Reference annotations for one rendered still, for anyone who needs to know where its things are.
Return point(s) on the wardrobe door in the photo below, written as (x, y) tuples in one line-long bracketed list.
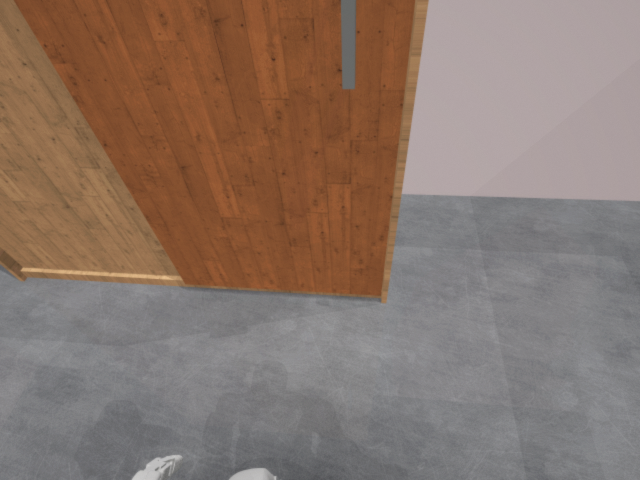
[(227, 122), (63, 204)]

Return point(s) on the left robot hand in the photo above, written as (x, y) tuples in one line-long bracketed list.
[(160, 469)]

